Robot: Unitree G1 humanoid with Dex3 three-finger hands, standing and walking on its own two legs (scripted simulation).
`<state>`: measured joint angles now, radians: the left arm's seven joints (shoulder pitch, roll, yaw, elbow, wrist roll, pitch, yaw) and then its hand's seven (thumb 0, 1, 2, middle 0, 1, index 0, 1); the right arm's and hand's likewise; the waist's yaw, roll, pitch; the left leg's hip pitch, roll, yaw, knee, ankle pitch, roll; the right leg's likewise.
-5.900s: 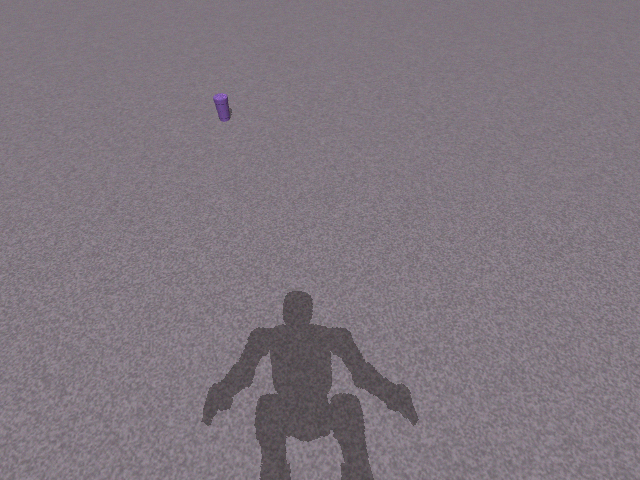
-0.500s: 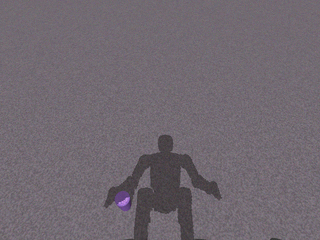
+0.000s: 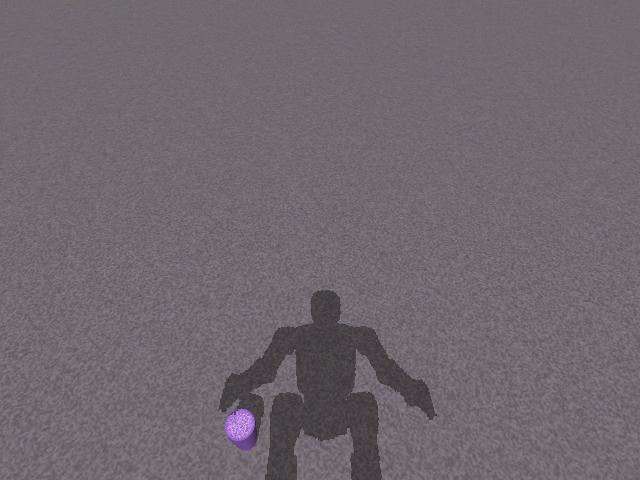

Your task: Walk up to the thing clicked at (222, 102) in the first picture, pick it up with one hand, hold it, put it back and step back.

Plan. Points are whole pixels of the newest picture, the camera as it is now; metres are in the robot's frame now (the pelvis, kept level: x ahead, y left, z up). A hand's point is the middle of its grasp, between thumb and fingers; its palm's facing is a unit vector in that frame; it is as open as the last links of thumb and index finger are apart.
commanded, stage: walk up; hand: left
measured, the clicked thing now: (243, 432) +0.39 +0.22 -0.71
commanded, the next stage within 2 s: stand in 0.62 s
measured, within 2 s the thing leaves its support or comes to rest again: neither
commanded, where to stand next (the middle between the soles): +0.06 +0.01 m, yaw +1 degrees
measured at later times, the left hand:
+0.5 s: hand out of the picture +0.07 +0.26 -0.16, palm faces -0.01 -0.94 -0.33, open 7.4 cm
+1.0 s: hand out of the picture +0.10 +0.26 -0.15, palm faces -0.02 -0.94 -0.34, open 7.4 cm
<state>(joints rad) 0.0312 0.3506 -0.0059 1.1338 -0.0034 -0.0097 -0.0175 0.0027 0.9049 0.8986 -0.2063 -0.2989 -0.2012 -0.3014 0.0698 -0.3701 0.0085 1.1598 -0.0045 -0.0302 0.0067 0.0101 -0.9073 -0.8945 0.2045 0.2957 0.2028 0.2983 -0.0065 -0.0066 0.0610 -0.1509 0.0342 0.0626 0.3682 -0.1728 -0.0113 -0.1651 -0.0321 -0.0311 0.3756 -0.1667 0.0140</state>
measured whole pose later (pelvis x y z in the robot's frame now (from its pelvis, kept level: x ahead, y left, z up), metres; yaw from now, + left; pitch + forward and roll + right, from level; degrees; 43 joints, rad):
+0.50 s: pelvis +0.01 +0.01 +0.00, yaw +0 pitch -2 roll +0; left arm 0.09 0.35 0.00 1.18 0.01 0.00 -0.02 0.00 0.91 0.90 -0.21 -0.30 -0.20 -0.30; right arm 0.07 -0.34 0.00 1.17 -0.01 -0.02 0.01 0.01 -0.91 -0.89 0.20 0.30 0.20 0.30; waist 0.01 0.00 0.05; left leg -0.13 0.02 0.06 0.32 -0.16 0.00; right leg -0.13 -0.04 -0.03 0.31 -0.14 0.03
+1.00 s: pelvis +0.02 +0.01 +0.00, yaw +1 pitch -2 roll +0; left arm 0.09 0.35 0.00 1.15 0.01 -0.01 -0.01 0.00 0.91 0.90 -0.21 -0.30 -0.20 -0.30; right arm 0.08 -0.35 0.00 1.16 -0.01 -0.02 0.00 0.01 -0.91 -0.89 0.20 0.30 0.20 0.30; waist -0.01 0.00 0.04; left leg -0.10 0.02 0.06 0.30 -0.17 0.00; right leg -0.11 -0.05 -0.04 0.30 -0.16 0.03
